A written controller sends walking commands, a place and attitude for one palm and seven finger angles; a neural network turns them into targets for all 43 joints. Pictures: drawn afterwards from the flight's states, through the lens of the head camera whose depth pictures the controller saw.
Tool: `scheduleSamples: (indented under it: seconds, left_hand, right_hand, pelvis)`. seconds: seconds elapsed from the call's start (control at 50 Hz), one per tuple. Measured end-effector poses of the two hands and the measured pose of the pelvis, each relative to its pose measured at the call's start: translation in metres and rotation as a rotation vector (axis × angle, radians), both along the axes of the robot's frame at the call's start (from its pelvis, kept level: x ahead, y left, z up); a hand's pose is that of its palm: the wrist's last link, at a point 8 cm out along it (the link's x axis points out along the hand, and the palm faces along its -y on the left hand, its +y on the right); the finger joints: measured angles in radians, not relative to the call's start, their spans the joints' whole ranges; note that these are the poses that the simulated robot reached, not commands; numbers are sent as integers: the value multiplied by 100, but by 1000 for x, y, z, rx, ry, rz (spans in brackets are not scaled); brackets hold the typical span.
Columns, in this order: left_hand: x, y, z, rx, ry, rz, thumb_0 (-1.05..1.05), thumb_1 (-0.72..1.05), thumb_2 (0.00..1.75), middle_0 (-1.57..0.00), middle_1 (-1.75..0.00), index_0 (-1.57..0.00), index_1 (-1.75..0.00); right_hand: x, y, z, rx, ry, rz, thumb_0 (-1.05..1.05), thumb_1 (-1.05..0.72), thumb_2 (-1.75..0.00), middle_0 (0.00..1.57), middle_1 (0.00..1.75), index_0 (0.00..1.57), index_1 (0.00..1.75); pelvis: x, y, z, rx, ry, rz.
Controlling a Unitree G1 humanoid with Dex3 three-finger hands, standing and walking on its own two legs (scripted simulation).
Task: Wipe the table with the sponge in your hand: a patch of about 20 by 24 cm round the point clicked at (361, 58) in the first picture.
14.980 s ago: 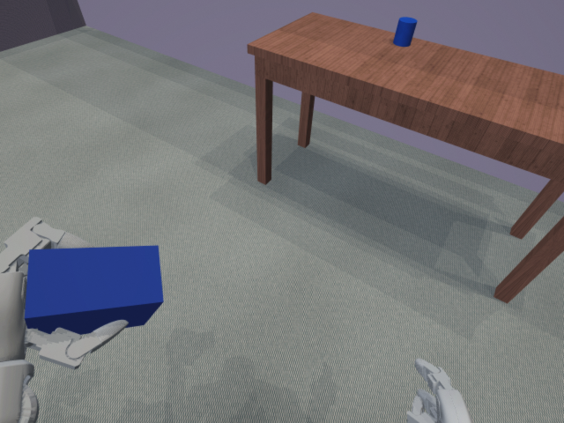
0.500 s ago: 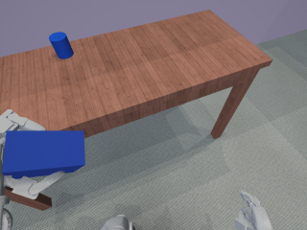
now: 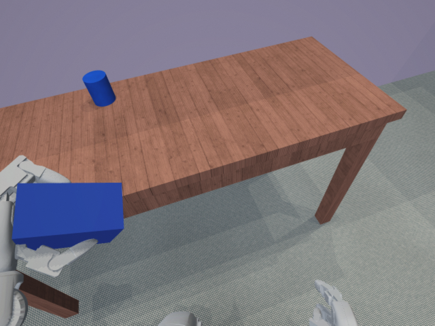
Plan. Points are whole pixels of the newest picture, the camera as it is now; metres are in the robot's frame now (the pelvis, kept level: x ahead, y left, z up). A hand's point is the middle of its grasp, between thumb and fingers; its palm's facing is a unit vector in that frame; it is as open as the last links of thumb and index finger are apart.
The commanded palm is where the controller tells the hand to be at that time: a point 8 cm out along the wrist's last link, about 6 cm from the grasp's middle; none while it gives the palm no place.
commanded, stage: take the last steps up to it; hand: left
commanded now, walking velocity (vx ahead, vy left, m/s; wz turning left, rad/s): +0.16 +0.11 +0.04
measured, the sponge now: (86, 216) +0.23 +0.20 +0.16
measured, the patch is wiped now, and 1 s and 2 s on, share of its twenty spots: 0.00 0.00 0.00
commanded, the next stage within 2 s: come to a stop and stand still in 0.24 s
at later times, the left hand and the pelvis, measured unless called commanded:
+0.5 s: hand (28, 196) +0.24 +0.28 +0.18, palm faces +0.42 -0.81 -0.40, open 10.7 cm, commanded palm +0.18 +0.31 +0.18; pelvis +0.02 +0.03 +0.00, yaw +1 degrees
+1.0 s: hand (67, 232) +0.20 +0.22 +0.15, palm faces +0.28 -0.89 -0.36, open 10.7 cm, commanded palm +0.17 +0.27 +0.18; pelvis +0.00 +0.00 +0.00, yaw -2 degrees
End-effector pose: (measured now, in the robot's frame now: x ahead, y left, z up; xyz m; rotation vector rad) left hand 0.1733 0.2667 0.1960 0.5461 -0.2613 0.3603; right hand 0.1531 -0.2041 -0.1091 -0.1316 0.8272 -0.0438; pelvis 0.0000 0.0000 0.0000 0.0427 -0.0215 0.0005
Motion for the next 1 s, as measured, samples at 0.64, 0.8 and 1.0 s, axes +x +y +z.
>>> scheduleSamples:
  seconds: [0.64, 0.8, 1.0]
  left_hand:
    - [11, 23, 2, -22, -26, -33, 0, -53, 102, -65, -139, -65, -139]
    - [21, 42, 7, 7, -60, 57, 0, -54, 102, -66, -139, -66, -138]
    - [-3, 0, -32, -125, 15, -135, 0, -54, 102, -66, -139, -66, -138]
  right_hand:
    - [26, 43, 32, 19, -99, 51, 2, -90, -89, 21, 30, 20, 30]
    - [3, -9, 25, -25, -97, 49, 2, -90, -89, 21, 30, 20, 30]
    - [-17, -59, 62, -226, -147, -60, 2, -91, -90, 20, 30, 19, 30]
  pelvis:
    - [14, 15, 5, -35, 2, 9]
    - [-7, -7, 1, -36, -26, -3]
    - [-3, 0, 3, -58, -38, -32]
